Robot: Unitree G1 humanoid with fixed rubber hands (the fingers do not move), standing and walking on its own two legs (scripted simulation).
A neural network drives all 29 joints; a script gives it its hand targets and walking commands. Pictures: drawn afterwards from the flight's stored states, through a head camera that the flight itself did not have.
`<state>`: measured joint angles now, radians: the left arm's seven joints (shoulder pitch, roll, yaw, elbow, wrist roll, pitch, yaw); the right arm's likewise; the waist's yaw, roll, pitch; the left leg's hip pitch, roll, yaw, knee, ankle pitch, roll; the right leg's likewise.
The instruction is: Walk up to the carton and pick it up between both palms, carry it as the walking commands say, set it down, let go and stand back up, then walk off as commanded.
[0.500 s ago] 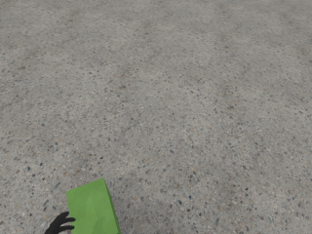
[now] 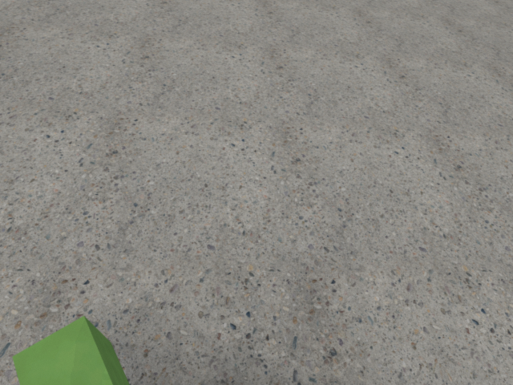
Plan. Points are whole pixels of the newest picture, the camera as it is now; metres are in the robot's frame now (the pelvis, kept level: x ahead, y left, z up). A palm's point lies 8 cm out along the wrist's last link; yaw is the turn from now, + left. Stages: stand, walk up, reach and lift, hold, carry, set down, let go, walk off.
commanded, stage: walk off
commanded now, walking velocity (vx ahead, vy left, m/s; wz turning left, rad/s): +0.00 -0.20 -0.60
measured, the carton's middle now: out of the picture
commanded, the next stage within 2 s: stand in 1.58 s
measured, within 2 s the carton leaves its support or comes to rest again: neither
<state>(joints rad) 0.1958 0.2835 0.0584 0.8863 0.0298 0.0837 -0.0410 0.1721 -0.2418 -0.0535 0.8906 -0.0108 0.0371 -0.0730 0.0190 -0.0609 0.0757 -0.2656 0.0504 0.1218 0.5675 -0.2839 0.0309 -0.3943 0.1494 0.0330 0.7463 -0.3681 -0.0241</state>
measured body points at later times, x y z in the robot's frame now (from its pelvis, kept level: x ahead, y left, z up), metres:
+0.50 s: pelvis -0.04 -0.15 +0.00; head +0.00 -0.18 +0.45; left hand +0.16 +0.08 -0.11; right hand -0.06 -0.45 -0.14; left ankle -0.01 +0.01 -0.65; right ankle -0.04 -0.25 -0.73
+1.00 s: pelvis -0.08 -0.21 +0.01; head -0.03 -0.20 +0.46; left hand +0.16 -0.04 -0.14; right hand -0.21 -0.49 -0.09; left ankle -0.01 -0.10 -0.73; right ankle -0.18 -0.36 -0.65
